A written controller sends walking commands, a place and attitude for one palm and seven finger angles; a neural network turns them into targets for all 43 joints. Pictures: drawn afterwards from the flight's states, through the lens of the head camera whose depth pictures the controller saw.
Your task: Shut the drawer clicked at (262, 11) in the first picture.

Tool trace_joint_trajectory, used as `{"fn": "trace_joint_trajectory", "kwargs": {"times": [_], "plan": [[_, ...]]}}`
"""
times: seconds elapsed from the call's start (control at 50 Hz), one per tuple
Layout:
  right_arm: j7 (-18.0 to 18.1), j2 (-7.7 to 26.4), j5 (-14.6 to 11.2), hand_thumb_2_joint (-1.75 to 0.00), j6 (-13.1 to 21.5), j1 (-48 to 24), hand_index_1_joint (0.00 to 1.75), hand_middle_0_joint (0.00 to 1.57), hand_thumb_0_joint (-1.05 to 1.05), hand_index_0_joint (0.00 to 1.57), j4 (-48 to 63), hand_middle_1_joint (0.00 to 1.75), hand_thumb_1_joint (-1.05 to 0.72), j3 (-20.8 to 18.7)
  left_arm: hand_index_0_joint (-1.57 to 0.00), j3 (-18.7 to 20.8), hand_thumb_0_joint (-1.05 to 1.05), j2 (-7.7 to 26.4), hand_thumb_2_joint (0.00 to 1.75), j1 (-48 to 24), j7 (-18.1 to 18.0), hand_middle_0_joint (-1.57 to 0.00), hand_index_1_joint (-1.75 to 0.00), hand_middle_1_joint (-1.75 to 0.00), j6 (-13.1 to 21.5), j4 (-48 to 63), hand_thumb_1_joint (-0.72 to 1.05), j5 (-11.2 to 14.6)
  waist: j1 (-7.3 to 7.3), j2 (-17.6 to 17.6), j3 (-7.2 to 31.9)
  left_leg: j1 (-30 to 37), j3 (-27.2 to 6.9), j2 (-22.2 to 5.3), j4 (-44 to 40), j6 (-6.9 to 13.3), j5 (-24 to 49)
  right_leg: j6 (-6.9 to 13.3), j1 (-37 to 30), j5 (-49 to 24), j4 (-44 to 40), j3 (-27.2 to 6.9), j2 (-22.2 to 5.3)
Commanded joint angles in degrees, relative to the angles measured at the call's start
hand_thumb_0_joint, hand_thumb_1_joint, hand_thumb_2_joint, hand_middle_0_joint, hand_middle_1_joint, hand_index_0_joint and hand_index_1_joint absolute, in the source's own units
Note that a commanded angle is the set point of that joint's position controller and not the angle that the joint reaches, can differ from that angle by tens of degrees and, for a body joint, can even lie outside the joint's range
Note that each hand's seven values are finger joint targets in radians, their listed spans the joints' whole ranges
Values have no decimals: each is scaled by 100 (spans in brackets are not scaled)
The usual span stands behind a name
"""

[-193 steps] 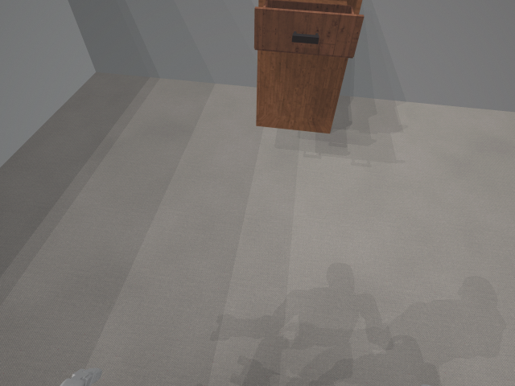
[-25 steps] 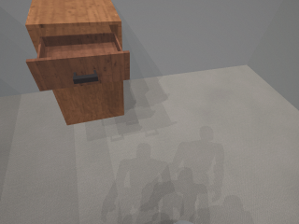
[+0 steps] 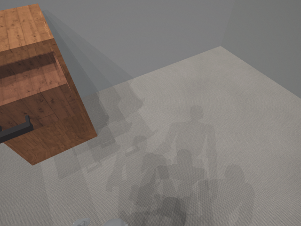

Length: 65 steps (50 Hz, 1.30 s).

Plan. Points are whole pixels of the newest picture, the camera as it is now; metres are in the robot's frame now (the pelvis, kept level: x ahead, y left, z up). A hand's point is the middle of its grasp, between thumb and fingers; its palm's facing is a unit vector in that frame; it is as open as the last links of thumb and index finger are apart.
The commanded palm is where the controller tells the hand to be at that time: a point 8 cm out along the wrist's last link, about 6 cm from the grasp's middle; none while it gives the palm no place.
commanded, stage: turn to face it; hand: left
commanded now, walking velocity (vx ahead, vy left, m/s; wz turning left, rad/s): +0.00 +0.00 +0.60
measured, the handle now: (14, 127) +0.43 +0.48 -0.04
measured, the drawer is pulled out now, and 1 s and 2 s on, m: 0.30 0.30 0.30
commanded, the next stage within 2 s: take the last steps up to it in 0.80 s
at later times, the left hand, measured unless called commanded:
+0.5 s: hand out of the picture +0.08 +0.26 -0.16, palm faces +0.32 -0.91 -0.26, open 7.3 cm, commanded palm none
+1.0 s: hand out of the picture +0.04 +0.14 -0.14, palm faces +0.52 -0.82 -0.26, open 7.3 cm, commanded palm none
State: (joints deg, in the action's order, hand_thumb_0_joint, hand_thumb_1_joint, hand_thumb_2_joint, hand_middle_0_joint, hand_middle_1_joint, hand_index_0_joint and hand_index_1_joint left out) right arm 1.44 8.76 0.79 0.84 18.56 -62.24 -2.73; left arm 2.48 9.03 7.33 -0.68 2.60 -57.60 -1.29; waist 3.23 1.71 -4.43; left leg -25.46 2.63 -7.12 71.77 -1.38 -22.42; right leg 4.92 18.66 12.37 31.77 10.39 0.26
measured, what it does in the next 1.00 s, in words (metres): walks ahead, turning left: left foot, then right foot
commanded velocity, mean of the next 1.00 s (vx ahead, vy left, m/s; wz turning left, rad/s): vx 0.04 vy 0.01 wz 0.41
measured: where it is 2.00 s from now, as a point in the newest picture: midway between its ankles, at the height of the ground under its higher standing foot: (130, 219)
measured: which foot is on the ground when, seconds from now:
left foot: up 0.00-0.26, down 0.28-0.70, up 0.72-1.00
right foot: down 0.00-0.28, up 0.30-0.68, down 0.70-1.00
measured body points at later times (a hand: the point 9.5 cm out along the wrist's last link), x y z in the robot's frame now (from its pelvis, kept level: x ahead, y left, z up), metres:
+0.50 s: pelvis +0.08 +0.03 +0.01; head +0.11 +0.05 +0.45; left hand +0.07 +0.31 -0.14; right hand +0.22 -0.18 -0.13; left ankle +0.10 +0.13 -0.73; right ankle +0.10 -0.12 -0.66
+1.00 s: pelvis +0.10 -0.04 +0.02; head +0.12 -0.06 +0.46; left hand +0.02 +0.18 -0.12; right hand +0.29 -0.23 -0.14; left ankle +0.00 +0.08 -0.66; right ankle +0.15 -0.11 -0.73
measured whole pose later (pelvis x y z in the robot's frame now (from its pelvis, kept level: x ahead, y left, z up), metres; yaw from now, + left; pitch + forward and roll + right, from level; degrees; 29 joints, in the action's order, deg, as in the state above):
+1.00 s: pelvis +0.10 -0.04 +0.02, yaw +29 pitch -2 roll +2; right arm -0.7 14.4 1.1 -4.3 9.9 -56.6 -4.3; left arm 1.7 8.8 15.6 -1.1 0.2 -54.2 -1.7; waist -1.2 1.5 -3.0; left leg -22.5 -0.3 -1.9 57.2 -3.8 -23.4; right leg 2.3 12.0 13.6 27.0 9.8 -4.6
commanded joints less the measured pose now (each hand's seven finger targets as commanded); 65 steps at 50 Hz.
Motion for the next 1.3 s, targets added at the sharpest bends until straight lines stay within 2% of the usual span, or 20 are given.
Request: {"fn": "trace_joint_trajectory", "kwargs": {"times": [0.0,0.14,0.22,0.24,0.26,0.28,0.3,0.4,0.56,0.64,0.66,0.68,0.7,0.78,0.84,1.06,1.18,1.22,1.24,1.28], "plan": [[-29,9,26,-90,-144,841,30,20,0,20,68,30,-90,66,-20,55,0,563,90,292,-72,-20,-30,-30,80,141,90,31,29,-672,560,280,-54,-40,-1020,-76,369,354,0,-2396,-1580,-552,-1667],[-178,305,30,-90,-199,-480,30,20,0,20,770,30,-90,-14,-20,222,0,918,90,427,-105,-20,-30,-30,-129,302,90,-7,-360,-782,171,32,297,41,-2340,-114,166,335,-574,-1687,-1305,-359,-2077],[-220,576,71,-90,-183,-370,30,20,0,20,975,30,-90,-70,-20,316,0,1092,90,451,-104,-20,-30,-30,-225,409,90,17,-223,-512,415,781,421,210,-3700,4,789,-27,-849,-1785,-130,29,-1970],[-212,853,100,-90,-150,-10,30,20,0,20,955,30,-90,-148,-20,316,0,1036,90,509,-78,-20,-30,-30,-255,481,90,65,-47,222,712,1495,0,23,-4362,197,1995,-330,-456,-1403,828,211,-1680],[-174,1493,147,-90,-106,291,30,20,0,20,1025,30,-90,-273,-20,280,0,735,90,560,-45,-20,-30,-30,-282,716,90,133,52,1759,826,2213,-2023,-1345,-4916,1005,4212,-839,852,1181,2197,392,-834],[-145,1734,92,-90,-146,522,30,20,0,20,978,30,-90,-310,-20,212,0,733,90,233,-64,-20,-30,-30,-300,989,90,61,158,1495,865,2136,-2650,-1937,-5153,1592,4510,-858,1199,2925,3197,-277,-543],[-86,1688,83,-90,-118,392,30,20,0,20,975,30,-90,-304,-20,243,0,731,90,57,-97,-20,-30,-30,-341,994,90,31,134,1211,1026,2142,-2660,-1707,-5188,1544,3718,-832,1512,2567,3619,-785,-550],[-45,1323,54,-90,-72,-606,30,20,0,20,1327,30,-90,-207,-20,297,0,782,90,406,-18,-20,-30,-30,-401,721,90,41,-244,519,864,1607,-1363,-714,-5272,1060,2803,-921,1200,1093,3323,-978,-606],[-96,1446,76,-90,-195,-571,30,20,0,20,1291,30,-90,-321,-20,216,0,698,90,321,-53,-20,-30,-30,-415,879,90,70,-120,635,780,1611,-1638,-640,-5141,1174,2742,-932,585,1322,1598,-826,-308],[-126,1403,37,-90,-245,-899,30,20,0,20,1365,30,-90,-338,-20,223,0,783,90,962,-88,-20,-30,-30,-324,761,90,94,-431,686,819,921,-1633,-382,-4648,900,2606,-856,-697,352,-105,-728,-150],[-148,1259,-8,-90,-243,-937,30,20,0,20,1390,30,-90,-317,-20,249,0,963,90,1213,-107,-20,-30,-30,-268,719,90,68,-555,230,901,518,-1398,-78,-4166,605,1952,-807,-1292,-120,-989,-973,-425],[-181,822,-64,-90,-249,-794,30,20,0,20,1486,30,-90,-259,-20,341,0,1504,90,1248,-148,-20,-30,-30,-192,751,90,-42,-518,-1410,825,-547,-524,761,-2909,92,259,-348,-1802,-429,-1643,-2557,-1878],[-175,844,-7,-90,-272,-900,30,20,0,20,1601,30,-90,-266,-20,342,0,1832,90,1119,-124,-20,-30,-30,-223,880,90,-27,-559,-1845,684,-630,-479,944,-1765,-14,-1157,251,-1067,-957,-1700,-3076,-2791],[-224,907,52,-90,-406,-720,30,20,0,20,1147,30,-90,-280,-20,206,0,1128,90,380,-132,-20,-30,-30,-182,986,90,4,-197,-1012,138,-578,-558,608,-147,-92,19,159,-417,-1029,-1472,-1660,-1783],[-226,841,31,-90,-405,-851,30,20,0,20,1069,30,-90,-237,-20,188,0,1080,90,741,-144,-20,-30,-30,-150,838,90,-3,-353,-1047,278,-480,-407,581,-589,-218,97,161,-892,-1549,-1394,-1349,-1711],[-315,754,41,-90,-230,-1503,30,20,0,20,1095,30,-90,-86,-20,268,0,1297,90,1669,-58,-20,-30,-30,-39,66,90,-71,-828,-1046,289,-244,-30,333,-2597,-45,-375,404,-1565,1042,-2154,-1927,-2275],[-247,690,16,-90,-70,-179,30,20,0,20,649,30,-90,-49,-20,259,0,1244,90,1065,13,-20,-30,-30,-130,-93,90,0,-170,-633,351,2459,499,545,-4949,107,421,-182,295,2013,-1487,-764,-1566],[-145,1599,77,-90,-37,657,30,20,0,20,477,30,-90,-239,-20,92,0,543,90,965,91,-20,-30,-30,-178,155,90,5,180,1768,163,3125,-2178,-1365,-6223,813,-1542,-683,1995,2049,1135,182,-477],[-96,1708,81,-90,-41,784,30,20,0,20,434,30,-90,-247,-20,67,0,591,90,475,91,-20,-30,-30,-153,384,90,-34,281,1339,-271,2632,-2752,-1686,-6539,1231,-1625,-602,2423,2018,1886,-335,-542],[-47,1216,56,-90,8,256,30,20,0,20,476,30,-90,-106,-20,120,0,631,90,399,121,-20,-30,-30,-177,247,90,-58,-8,923,-688,1814,-2186,-1294,-6657,1153,-1508,-525,2268,1252,2810,-746,-719]]}}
